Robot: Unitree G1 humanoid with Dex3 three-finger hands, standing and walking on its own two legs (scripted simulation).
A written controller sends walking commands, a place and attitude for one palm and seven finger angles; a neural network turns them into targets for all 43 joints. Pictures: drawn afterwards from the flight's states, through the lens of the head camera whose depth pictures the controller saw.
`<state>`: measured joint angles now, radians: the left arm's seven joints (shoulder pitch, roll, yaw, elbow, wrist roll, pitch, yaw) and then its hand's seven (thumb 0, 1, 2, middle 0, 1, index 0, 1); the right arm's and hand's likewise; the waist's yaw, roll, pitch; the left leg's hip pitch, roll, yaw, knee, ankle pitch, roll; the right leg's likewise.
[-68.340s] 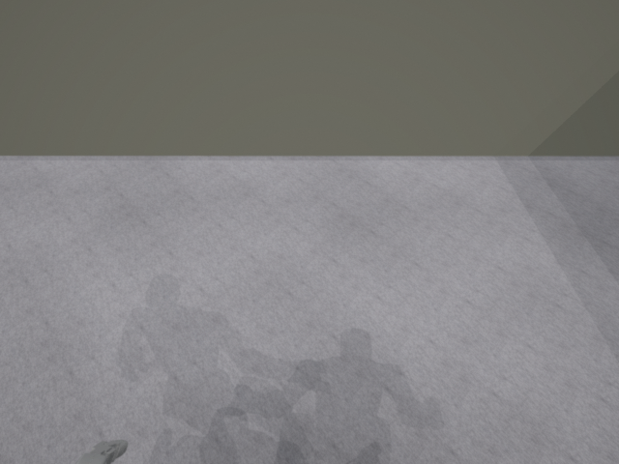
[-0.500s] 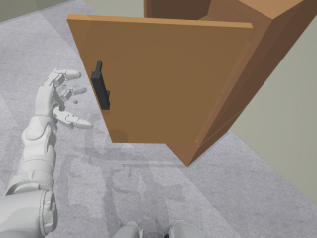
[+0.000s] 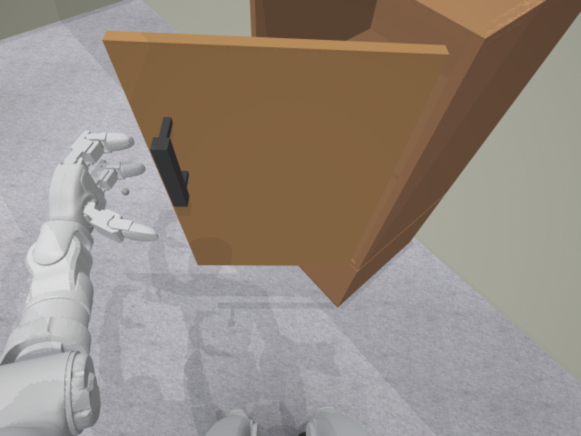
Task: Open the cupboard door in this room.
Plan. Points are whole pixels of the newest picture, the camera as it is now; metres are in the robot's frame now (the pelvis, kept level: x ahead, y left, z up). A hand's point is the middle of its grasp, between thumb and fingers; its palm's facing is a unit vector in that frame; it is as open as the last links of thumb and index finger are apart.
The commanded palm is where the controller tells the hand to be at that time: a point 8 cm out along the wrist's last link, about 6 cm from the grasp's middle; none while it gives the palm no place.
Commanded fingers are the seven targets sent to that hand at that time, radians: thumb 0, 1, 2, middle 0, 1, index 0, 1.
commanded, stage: move the hooked fingers beside the handle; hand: left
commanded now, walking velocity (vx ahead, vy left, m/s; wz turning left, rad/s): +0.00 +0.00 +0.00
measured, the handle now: (174, 164) +0.48 +0.16 +0.06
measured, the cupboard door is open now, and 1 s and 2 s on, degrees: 50 50 49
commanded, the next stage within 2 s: slide the fingers in behind the handle in 0.40 s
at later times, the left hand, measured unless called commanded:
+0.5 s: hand (122, 190) +0.43 +0.22 +0.06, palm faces +0.02 -1.00 -0.01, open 13.9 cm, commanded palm +0.40 +0.27 +0.06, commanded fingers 0.00 -0.50 0.30 -0.30 -1.20 -0.30 -1.20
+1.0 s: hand (147, 191) +0.43 +0.19 +0.06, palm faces +0.01 -1.00 +0.00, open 13.9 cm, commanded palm +0.40 +0.24 +0.06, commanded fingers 0.00 -0.50 0.30 -0.30 -1.20 -0.30 -1.20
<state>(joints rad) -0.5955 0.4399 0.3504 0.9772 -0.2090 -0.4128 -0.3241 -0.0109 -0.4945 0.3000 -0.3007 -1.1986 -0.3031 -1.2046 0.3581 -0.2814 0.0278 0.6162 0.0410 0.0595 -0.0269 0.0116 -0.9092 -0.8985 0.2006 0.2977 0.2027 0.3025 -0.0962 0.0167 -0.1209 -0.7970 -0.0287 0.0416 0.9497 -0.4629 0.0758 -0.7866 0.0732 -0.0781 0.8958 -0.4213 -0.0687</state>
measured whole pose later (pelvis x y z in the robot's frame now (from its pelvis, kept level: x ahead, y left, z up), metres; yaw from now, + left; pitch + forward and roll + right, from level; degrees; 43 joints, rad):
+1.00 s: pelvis +0.00 +0.02 +0.00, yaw +0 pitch +17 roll -2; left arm -0.60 0.34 0.25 0.92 -0.18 -0.42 -0.19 -0.01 -0.49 0.30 -0.30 -1.20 -0.30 -1.20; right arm 0.34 -0.27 0.02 0.62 0.03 0.05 0.00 0.01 -0.91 -0.90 0.20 0.30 0.20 0.30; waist -0.10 0.03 -0.13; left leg -0.80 -0.04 0.05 0.97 -0.47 0.09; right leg -0.79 0.06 -0.07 0.91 -0.43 -0.05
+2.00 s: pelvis +0.00 -0.01 +0.00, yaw +0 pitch +17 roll -1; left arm -0.59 0.29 0.23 0.91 -0.16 -0.42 -0.10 -0.01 -0.49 0.30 -0.30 -1.20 -0.32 -1.21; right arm 0.33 -0.26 0.02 0.61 0.03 0.04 0.01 0.01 -0.91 -0.90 0.20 0.30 0.20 0.30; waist -0.10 0.02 -0.13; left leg -0.79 -0.03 0.05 0.96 -0.46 0.06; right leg -0.79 0.07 -0.07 0.93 -0.43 -0.08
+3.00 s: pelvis +0.00 +0.00 +0.00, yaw +0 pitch +16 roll -1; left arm -0.56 0.24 0.18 0.86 -0.15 -0.41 -0.04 0.01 0.74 0.81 -0.37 -1.34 -0.36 -1.35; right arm 0.33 -0.26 0.01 0.61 0.03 0.04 0.02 0.01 -0.91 -0.90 0.20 0.30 0.20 0.30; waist -0.10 0.03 -0.13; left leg -0.78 -0.04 0.05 0.96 -0.47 0.08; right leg -0.78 0.06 -0.06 0.93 -0.43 -0.06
